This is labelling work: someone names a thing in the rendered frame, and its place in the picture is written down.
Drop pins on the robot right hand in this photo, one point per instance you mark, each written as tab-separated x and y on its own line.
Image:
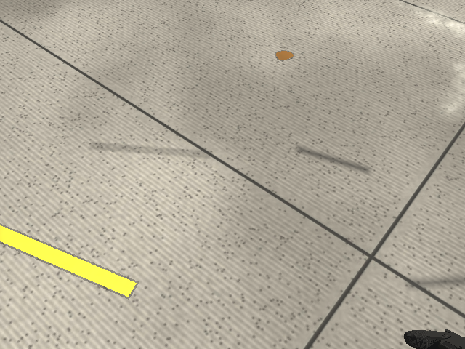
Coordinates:
423	339

